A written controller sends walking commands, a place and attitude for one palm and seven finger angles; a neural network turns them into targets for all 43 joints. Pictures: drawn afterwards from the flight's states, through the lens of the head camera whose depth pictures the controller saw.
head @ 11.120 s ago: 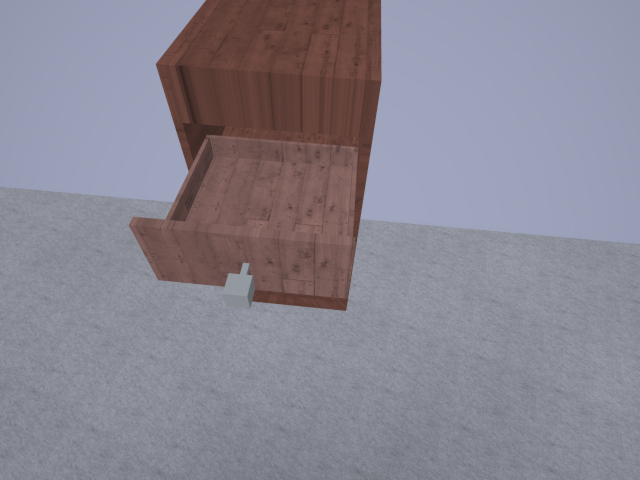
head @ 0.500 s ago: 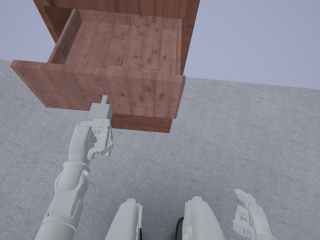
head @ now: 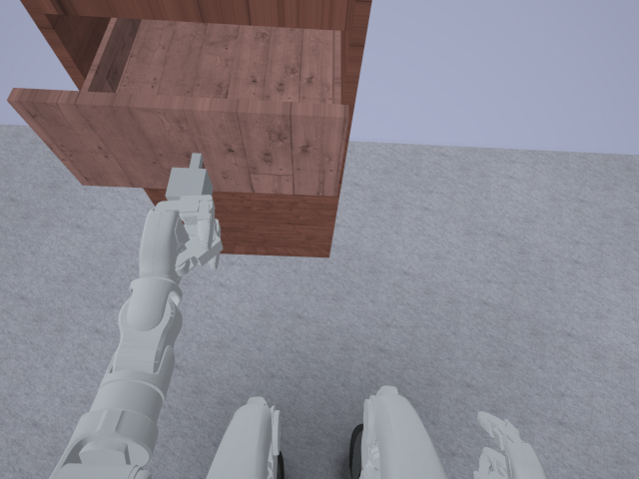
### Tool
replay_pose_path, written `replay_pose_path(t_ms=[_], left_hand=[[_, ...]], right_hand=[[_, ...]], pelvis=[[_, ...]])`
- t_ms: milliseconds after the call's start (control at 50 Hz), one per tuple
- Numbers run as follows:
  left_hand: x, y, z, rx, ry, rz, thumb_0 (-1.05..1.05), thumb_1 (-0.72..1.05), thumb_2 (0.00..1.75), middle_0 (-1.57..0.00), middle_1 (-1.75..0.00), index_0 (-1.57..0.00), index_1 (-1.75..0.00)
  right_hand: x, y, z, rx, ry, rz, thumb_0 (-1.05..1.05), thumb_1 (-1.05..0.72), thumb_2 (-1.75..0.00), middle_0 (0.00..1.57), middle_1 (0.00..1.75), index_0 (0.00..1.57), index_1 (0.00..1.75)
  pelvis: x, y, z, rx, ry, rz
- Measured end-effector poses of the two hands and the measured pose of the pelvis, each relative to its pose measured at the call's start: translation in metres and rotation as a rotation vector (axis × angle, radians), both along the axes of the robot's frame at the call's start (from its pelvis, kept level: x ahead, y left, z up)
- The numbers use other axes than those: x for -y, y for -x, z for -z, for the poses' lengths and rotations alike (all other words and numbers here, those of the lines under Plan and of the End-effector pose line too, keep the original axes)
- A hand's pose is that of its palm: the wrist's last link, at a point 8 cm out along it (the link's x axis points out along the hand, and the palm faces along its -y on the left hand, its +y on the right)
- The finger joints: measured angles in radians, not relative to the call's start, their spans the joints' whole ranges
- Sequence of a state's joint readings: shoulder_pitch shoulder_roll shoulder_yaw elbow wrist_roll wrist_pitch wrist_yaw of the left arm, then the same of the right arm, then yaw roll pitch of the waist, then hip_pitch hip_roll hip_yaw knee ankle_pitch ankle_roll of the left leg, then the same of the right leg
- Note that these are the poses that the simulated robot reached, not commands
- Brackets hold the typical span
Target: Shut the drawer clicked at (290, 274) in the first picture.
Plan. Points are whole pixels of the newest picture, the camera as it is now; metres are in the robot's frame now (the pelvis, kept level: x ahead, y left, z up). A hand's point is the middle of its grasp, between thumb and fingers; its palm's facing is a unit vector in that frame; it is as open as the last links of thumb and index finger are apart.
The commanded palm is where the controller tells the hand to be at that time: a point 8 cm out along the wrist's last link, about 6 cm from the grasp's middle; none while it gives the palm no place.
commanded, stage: push the drawer shut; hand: left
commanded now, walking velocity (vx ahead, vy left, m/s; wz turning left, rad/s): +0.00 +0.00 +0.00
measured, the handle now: (193, 179) +0.48 +0.17 +0.02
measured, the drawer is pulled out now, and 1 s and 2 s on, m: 0.15 0.03 0.00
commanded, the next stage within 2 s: pull the fist back off the drawer in 1.70 s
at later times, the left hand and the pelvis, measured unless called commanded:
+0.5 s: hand (227, 197) +0.46 +0.12 +0.02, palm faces -0.05 -1.00 -0.06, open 3.4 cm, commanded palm +0.44 +0.17 +0.02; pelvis -0.01 -0.01 -0.01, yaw -1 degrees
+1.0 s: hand (233, 157) +0.52 +0.12 +0.02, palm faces -0.04 -1.00 -0.05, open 3.4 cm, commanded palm +0.51 +0.17 +0.02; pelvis -0.01 +0.00 -0.02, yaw -2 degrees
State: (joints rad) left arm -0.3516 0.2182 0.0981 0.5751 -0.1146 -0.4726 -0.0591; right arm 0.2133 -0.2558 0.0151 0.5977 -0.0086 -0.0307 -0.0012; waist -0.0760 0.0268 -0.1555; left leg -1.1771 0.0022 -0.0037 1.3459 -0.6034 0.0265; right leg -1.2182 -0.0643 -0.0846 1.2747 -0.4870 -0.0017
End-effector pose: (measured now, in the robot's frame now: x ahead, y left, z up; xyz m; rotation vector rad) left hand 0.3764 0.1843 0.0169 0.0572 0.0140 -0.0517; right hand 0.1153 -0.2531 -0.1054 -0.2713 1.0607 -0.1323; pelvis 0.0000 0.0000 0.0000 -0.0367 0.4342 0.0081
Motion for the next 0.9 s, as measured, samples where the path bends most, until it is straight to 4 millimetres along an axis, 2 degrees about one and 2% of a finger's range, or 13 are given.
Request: replay_pose_path(t_ms=[360, 560, 900], left_hand=[[0.006, -0.041, -0.002, 0.022, -0.004, -0.009, 0.02, 0.87, 0.91, -1.42, -1.6, -1.45, -1.6], [0.007, -0.067, -0.003, 0.007, 0.001, -0.008, 0.02, 0.88, 0.9, -1.43, -1.6, -1.47, -1.6], [0.009, -0.111, -0.003, 0.01, 0.002, -0.01, 0.02, 0.88, 0.89, -1.45, -1.6, -1.48, -1.6]], right_hand=[[0.014, 0.021, 0.006, -0.067, 0.008, 0.032, 0.01, -0.91, -0.9, 0.2, 0.3, 0.21, 0.3], [0.019, 0.05, 0.009, -0.119, 0.016, 0.07, 0.01, -0.91, -0.9, 0.2, 0.3, 0.21, 0.3], [0.018, 0.103, 0.014, -0.253, 0.035, 0.115, 0.01, -0.91, -0.9, 0.2, 0.3, 0.21, 0.3]], pelvis=[[0.009, 0.001, 0.002, -0.019, -0.008, 0.007], [0.01, 0.007, 0.005, -0.034, -0.008, 0.016], [0.006, 0.014, 0.015, -0.069, 0.005, 0.023]])
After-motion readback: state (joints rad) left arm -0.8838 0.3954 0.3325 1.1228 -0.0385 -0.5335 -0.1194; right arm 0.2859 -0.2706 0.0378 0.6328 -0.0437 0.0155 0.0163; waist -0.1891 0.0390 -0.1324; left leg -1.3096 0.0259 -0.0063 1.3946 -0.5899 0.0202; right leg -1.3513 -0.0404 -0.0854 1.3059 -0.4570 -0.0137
